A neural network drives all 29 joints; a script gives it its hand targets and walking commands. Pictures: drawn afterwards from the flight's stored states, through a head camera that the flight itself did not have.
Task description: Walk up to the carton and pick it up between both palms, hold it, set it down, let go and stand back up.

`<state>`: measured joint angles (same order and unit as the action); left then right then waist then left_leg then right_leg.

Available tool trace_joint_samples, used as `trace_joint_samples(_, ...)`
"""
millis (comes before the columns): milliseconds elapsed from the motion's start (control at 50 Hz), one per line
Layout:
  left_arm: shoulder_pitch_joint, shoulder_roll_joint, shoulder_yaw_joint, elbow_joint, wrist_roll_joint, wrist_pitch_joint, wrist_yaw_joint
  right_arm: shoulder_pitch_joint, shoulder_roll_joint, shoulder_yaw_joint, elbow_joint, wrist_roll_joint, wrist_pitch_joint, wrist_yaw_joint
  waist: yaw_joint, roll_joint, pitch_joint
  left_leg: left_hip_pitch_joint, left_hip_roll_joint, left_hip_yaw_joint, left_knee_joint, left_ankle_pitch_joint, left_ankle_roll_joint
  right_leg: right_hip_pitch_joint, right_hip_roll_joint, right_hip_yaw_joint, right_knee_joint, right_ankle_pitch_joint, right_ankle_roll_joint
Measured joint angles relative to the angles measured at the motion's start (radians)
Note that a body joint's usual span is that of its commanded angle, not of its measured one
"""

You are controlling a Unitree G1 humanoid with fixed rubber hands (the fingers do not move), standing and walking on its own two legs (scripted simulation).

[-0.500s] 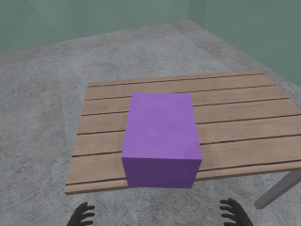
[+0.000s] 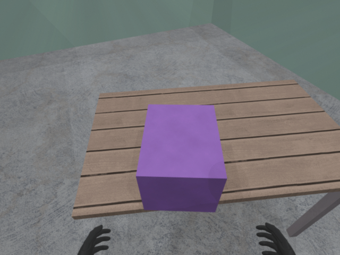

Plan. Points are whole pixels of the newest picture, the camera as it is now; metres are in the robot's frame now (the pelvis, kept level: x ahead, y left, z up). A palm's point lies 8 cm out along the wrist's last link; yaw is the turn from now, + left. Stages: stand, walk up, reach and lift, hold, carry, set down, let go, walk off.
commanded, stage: stand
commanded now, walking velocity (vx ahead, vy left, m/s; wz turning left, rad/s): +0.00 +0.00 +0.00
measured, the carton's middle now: (180, 155) +0.43 +0.00 -0.04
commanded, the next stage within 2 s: none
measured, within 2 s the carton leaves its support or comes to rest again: neither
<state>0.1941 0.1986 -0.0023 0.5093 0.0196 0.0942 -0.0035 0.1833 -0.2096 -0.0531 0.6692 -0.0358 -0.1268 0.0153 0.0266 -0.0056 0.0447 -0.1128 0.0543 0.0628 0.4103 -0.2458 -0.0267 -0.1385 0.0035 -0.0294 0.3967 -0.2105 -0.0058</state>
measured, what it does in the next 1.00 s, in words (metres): stands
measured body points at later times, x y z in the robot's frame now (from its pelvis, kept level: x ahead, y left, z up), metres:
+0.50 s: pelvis +0.00 +0.02 +0.00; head +0.00 +0.02 +0.45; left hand +0.11 +0.26 -0.12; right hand +0.07 -0.24 -0.13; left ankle -0.01 +0.13 -0.74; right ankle +0.01 -0.11 -0.74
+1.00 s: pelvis +0.00 +0.02 +0.00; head +0.00 +0.02 +0.45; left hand +0.05 +0.27 -0.14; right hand +0.02 -0.24 -0.14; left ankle -0.01 +0.13 -0.74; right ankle +0.01 -0.11 -0.74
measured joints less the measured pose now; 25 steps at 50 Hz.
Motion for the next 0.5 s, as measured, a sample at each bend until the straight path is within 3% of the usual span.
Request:
trace_joint_samples(60, 0.026, 0.024, 0.017, 0.048, 0.032, -0.056, -0.006, -0.009, -0.012, -0.003, 0.0, -0.002, 0.096, 0.0, -0.009, 0.008, -0.006, -0.048, 0.006, 0.005, 0.035, -0.014, 0.002, -0.045, 0.004, 0.006, 0.02, 0.0, 0.004)
trace_joint_samples(140, 0.051, 0.034, 0.037, 0.095, 0.026, -0.088, -0.014, 0.028, -0.029, -0.006, 0.038, 0.011, 0.137, 0.011, -0.011, 0.012, -0.01, -0.084, 0.004, 0.011, 0.055, -0.02, 0.006, -0.082, 0.002, 0.012, 0.039, -0.003, 0.007)
trace_joint_samples(500, 0.099, 0.016, 0.03, 0.189, 0.013, -0.111, -0.005, 0.107, -0.015, 0.009, 0.131, 0.005, 0.131, 0.007, -0.027, 0.001, -0.067, -0.082, -0.025, 0.033, 0.038, -0.016, 0.032, -0.1, -0.025, 0.036, 0.052, -0.009, 0.027)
